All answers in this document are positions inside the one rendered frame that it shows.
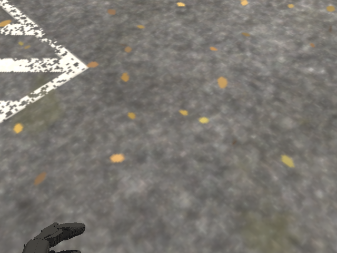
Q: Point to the left robot hand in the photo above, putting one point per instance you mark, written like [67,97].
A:
[52,235]

